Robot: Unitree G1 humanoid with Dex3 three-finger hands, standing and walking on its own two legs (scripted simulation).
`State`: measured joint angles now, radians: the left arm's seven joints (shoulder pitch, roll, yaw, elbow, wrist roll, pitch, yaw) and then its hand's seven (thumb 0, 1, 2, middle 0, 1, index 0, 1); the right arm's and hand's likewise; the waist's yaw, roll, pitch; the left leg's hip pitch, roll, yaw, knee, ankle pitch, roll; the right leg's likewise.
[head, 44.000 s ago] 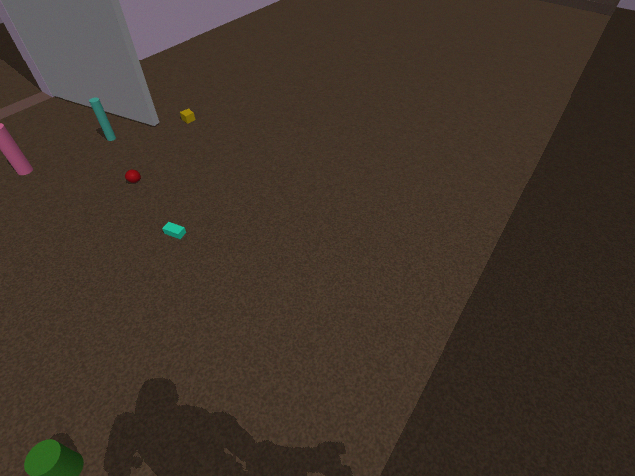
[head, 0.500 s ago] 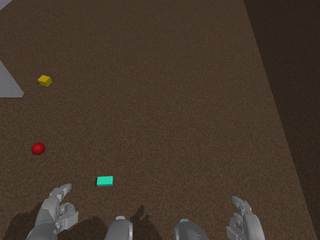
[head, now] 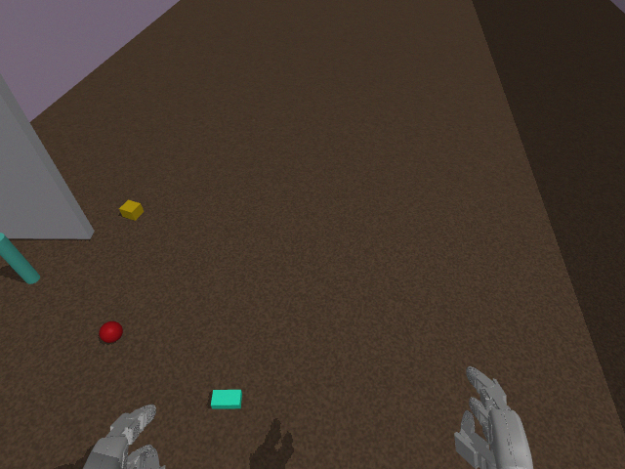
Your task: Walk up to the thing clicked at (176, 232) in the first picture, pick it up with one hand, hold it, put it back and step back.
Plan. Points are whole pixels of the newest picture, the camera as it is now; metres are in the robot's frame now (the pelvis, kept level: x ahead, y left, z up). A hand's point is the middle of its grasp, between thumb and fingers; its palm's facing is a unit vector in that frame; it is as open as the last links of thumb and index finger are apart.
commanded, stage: home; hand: left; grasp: from above
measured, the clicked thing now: (226, 399) +0.46 +0.22 -0.70
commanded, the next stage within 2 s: stand in 1.74 s
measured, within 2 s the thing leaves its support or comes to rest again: neither
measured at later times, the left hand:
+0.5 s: hand out of the picture +0.16 +0.18 -0.05, palm faces +0.04 -0.98 -0.20, open 7.4 cm
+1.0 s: hand out of the picture +0.16 +0.18 -0.05, palm faces +0.03 -0.98 -0.20, open 7.4 cm
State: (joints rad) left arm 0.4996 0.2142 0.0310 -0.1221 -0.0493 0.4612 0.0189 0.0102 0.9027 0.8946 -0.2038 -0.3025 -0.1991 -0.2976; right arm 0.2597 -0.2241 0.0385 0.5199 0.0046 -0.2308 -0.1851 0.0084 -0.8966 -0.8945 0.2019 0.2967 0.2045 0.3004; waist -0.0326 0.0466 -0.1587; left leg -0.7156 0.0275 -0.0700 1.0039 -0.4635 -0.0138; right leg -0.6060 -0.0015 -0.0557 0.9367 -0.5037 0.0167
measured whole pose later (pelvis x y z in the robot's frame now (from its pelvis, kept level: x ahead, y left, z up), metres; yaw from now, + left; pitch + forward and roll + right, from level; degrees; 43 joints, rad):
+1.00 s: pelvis +0.00 +0.00 +0.00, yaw -1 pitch +10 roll -3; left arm 0.50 0.22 0.03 -0.13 -0.05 0.46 0.02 0.01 0.90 0.89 -0.20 -0.30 -0.20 -0.30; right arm 0.28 -0.22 0.04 0.54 0.01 -0.24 -0.19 0.01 -0.90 -0.89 0.20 0.30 0.20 0.30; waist -0.04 0.05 -0.15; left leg -0.72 0.03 -0.06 1.01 -0.46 -0.01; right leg -0.62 0.00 -0.04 0.95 -0.50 0.02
